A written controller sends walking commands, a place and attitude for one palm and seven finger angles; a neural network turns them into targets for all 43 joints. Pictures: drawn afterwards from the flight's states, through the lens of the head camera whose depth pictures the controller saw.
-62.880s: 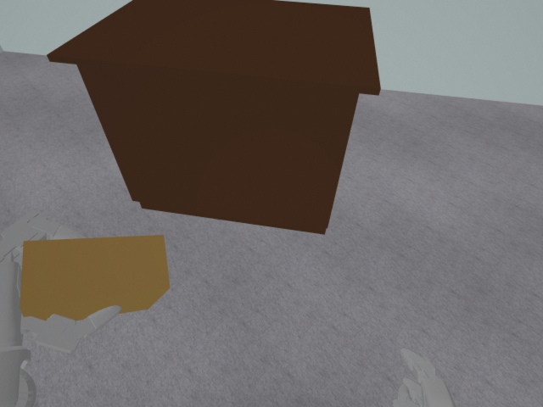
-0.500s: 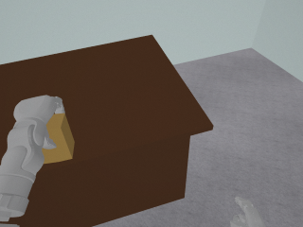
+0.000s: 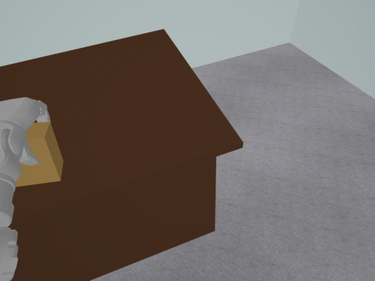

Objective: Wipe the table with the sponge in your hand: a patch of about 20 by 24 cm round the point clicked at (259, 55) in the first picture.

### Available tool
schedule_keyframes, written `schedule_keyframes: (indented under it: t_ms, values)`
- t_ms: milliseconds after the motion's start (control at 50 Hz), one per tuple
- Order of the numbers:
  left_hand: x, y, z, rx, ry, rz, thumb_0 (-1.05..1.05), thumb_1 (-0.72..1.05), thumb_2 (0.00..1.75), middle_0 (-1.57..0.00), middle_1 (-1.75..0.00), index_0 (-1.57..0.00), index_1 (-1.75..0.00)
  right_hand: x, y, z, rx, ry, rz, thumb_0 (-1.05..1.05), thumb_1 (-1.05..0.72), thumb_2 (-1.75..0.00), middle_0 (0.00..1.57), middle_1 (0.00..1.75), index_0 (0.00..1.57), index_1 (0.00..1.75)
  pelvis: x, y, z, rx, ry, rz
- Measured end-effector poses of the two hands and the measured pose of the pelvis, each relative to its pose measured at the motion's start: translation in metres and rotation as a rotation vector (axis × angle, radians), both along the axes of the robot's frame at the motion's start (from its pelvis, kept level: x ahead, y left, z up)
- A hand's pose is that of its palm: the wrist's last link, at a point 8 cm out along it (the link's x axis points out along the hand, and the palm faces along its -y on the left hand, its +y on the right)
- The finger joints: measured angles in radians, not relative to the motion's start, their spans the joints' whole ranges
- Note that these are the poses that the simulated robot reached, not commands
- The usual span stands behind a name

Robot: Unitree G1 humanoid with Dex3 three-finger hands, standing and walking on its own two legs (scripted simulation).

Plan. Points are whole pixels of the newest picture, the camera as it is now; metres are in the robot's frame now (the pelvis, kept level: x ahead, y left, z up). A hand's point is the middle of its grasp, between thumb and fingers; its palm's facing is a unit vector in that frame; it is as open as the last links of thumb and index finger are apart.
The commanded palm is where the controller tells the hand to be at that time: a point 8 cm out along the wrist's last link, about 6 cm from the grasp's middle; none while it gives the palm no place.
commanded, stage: wipe forward along the first lane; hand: left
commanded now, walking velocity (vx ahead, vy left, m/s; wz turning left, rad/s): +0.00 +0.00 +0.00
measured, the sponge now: (31, 162) +0.33 +0.39 +0.08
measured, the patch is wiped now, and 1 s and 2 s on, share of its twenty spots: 1.00 1.00 1.00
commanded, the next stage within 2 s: slide across to the middle lane in 0.78 s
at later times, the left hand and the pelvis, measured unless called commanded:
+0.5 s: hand (28, 120) +0.41 +0.40 +0.15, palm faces -0.15 +0.06 -0.99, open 10.1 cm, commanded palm +0.41 +0.40 +0.18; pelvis +0.01 +0.02 +0.00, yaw +0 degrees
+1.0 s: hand (31, 108) +0.45 +0.42 +0.14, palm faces -0.17 +0.10 -0.98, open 10.1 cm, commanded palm +0.45 +0.40 +0.19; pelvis +0.03 +0.05 +0.00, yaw -1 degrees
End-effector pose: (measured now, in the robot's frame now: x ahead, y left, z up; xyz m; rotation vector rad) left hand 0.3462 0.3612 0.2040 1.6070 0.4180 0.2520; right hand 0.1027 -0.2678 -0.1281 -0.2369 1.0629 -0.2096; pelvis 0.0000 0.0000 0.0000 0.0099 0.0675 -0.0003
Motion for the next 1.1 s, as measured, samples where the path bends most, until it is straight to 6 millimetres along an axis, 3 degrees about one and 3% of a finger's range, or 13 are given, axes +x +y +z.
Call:
schedule_keyframes:
  t_ms: [280,640,880,1100]
  values:
    - [0.03,0.013,-0.002,0.016,0.045,-0.003,0.01,-0.61,1.05,-0.8,-1.33,-0.84,-1.36,-0.018,-0.002,-0.002,-0.008,0.061,-0.054,0.01,-0.91,-0.9,0.2,0.3,0.2,0.3,0.008,0.006,-0.001,-0.007,0.051,-0.007]
    - [0.064,0.033,-0.002,0.02,0.058,-0.016,0.0,-0.61,1.05,-0.8,-1.33,-0.84,-1.36,-0.009,0.022,0.004,-0.014,0.091,-0.057,0.01,-0.91,-0.9,0.21,0.3,0.2,0.3,0.02,0.028,0.001,-0.019,0.089,-0.006]
    - [0.085,0.047,-0.001,0.019,0.037,-0.024,0.0,-0.61,1.05,-0.8,-1.34,-0.83,-1.37,-0.02,0.036,0.005,-0.018,0.149,-0.068,0.01,-0.91,-0.9,0.21,0.3,0.2,0.3,0.025,0.042,0.001,-0.024,0.115,-0.01]
    - [0.093,0.042,-0.002,0.058,0.047,-0.067,0.0,-0.61,1.06,-0.8,-1.34,-0.83,-1.37,-0.026,0.046,0.003,-0.011,0.184,-0.08,0.01,-0.91,-0.9,0.21,0.3,0.2,0.3,0.032,0.051,0.003,-0.027,0.102,-0.008]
